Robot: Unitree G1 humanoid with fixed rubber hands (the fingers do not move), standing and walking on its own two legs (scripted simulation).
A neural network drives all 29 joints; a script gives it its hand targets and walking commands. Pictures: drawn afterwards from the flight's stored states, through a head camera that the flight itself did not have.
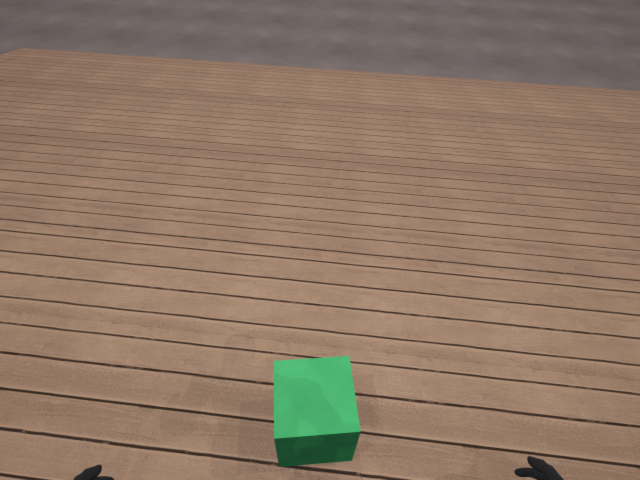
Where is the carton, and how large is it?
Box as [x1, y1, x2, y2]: [274, 356, 360, 466]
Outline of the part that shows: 349,356 274,361 274,440 279,466 351,460 360,431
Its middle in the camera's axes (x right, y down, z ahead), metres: -0.01 +0.48 +1.10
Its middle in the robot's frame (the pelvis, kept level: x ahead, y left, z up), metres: +0.46 -0.01 -0.65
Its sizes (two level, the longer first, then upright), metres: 0.210 0.200 0.250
